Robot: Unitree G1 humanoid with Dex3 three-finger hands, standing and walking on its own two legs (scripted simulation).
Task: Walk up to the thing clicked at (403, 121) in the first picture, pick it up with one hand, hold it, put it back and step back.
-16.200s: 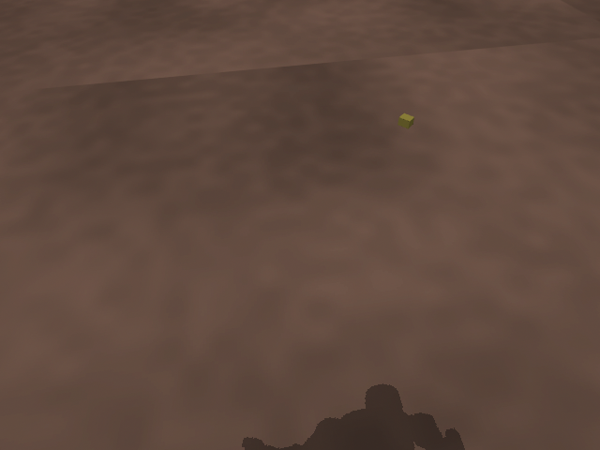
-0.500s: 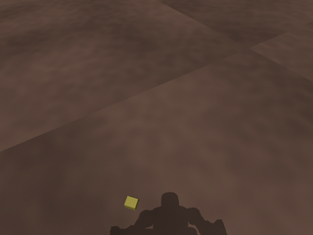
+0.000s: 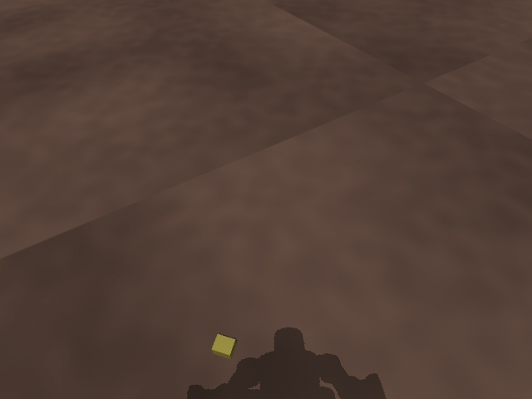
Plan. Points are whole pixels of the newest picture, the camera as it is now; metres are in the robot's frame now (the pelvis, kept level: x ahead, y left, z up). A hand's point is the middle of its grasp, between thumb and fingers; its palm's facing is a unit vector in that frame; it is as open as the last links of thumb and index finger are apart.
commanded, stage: stand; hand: left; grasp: from above
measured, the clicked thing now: (224, 346) +0.45 +0.18 -0.76
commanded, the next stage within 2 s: rise first in 0.02 s
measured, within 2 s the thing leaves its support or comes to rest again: neither
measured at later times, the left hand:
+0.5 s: hand out of the picture +0.14 +0.25 -0.18, palm faces -0.03 -0.91 -0.41, open 11.4 cm
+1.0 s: hand out of the picture +0.13 +0.26 -0.24, palm faces -0.04 -0.83 -0.55, open 14.0 cm
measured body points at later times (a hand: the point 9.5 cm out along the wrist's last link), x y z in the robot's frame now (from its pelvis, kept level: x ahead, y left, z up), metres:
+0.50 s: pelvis -0.02 +0.00 -0.03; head +0.04 +0.01 +0.42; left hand +0.15 +0.30 -0.16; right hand +0.08 -0.26 -0.15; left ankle +0.00 +0.13 -0.75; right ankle -0.02 -0.14 -0.75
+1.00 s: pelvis -0.01 +0.01 -0.09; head +0.08 +0.02 +0.36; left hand +0.13 +0.30 -0.21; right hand +0.15 -0.24 -0.18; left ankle +0.00 +0.13 -0.75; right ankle -0.02 -0.14 -0.75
